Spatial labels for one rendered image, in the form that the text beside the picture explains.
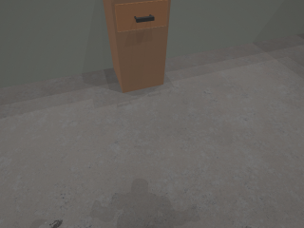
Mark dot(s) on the left robot hand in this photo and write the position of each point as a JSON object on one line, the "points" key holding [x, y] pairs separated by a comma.
{"points": [[52, 223]]}

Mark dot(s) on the handle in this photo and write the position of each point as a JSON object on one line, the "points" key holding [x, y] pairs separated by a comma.
{"points": [[144, 18]]}

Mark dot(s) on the cabinet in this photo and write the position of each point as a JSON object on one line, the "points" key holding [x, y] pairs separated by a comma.
{"points": [[138, 55]]}

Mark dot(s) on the drawer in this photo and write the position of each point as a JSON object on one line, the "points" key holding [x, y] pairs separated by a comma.
{"points": [[126, 12]]}

